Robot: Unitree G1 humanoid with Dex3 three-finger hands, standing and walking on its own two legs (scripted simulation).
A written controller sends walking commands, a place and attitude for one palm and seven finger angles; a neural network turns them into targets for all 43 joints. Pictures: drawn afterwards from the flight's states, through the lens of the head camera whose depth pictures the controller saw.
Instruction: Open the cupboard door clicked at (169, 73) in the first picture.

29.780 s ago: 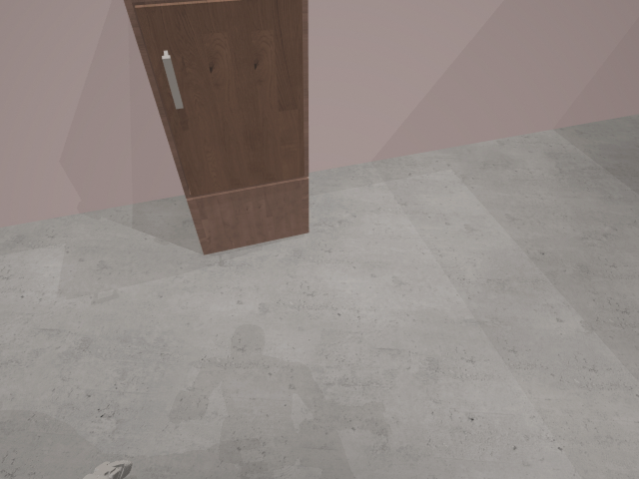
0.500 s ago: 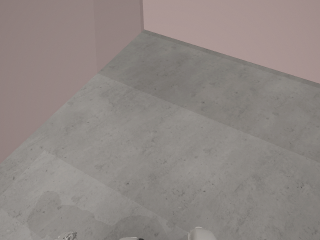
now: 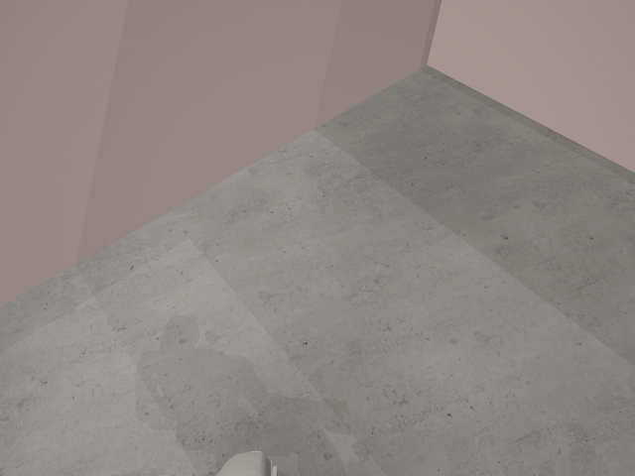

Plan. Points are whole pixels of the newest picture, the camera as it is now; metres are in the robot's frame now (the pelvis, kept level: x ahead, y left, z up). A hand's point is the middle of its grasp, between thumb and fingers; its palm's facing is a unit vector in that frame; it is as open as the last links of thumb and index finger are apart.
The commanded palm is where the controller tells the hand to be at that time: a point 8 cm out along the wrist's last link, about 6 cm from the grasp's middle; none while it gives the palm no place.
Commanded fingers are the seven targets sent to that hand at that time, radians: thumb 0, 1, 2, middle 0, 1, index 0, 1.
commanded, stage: turn to face it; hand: left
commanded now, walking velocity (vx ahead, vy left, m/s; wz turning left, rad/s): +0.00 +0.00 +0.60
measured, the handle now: out of the picture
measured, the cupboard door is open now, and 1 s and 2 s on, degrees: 43 43 43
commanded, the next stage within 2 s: none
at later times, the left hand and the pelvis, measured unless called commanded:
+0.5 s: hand out of the picture +0.07 +0.24 -0.15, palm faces +0.24 -0.93 -0.27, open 7.4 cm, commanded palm none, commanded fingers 0.00 0.90 0.90 -0.20 -0.30 -0.20 -0.30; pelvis +0.01 +0.01 +0.00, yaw +15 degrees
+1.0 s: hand out of the picture -0.06 +0.20 -0.18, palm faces +0.59 -0.77 -0.25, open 7.3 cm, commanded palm none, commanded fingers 0.00 0.90 0.90 -0.20 -0.30 -0.20 -0.30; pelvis +0.02 +0.00 -0.01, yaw +36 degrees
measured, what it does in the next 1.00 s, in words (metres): steps on the spot, turning left: left foot, then right foot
